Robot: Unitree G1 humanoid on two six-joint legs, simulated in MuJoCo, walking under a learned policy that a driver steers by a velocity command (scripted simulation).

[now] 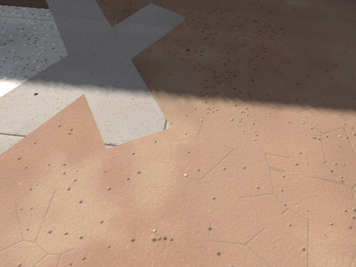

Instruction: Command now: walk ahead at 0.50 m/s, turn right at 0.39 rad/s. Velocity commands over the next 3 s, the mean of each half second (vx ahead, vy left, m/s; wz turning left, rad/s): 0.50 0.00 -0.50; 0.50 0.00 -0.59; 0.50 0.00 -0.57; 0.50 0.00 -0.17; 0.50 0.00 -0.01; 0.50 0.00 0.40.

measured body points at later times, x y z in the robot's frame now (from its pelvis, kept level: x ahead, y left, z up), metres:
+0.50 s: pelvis +0.29 -0.08 +0.00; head +0.32 -0.09 +0.45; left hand +0.43 +0.17 -0.12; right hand +0.39 -0.38 -0.10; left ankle +0.42 +0.09 -0.67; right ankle +0.27 -0.14 -0.75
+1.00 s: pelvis +0.56 -0.12 +0.00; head +0.58 -0.13 +0.45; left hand +0.85 +0.01 -0.10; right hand +0.44 -0.38 -0.12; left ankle +0.60 -0.01 -0.75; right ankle +0.54 -0.30 -0.67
